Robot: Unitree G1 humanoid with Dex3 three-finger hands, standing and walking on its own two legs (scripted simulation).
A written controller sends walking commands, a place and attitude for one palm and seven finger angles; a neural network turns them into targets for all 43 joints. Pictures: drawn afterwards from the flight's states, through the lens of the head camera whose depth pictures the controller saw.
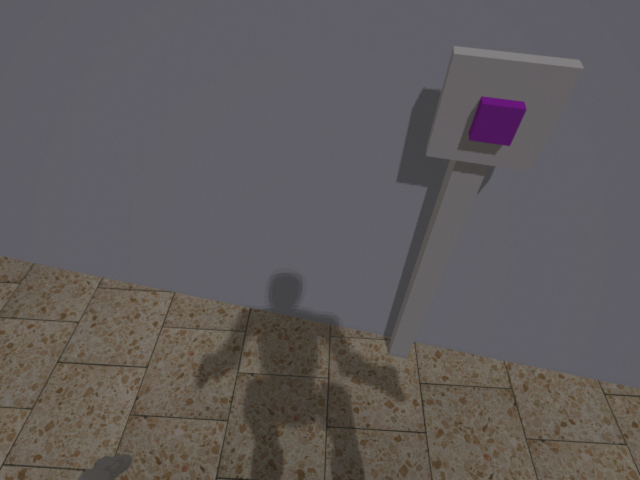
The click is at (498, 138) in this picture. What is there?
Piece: button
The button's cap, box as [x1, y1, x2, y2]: [469, 96, 525, 145]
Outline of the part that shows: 481,96 469,130 469,139 509,145 525,111 524,103 521,101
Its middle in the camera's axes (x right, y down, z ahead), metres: +0.28 -0.19 +0.61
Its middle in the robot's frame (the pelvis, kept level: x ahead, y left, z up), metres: +0.62 -0.24 +0.16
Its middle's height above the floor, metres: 0.93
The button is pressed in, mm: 0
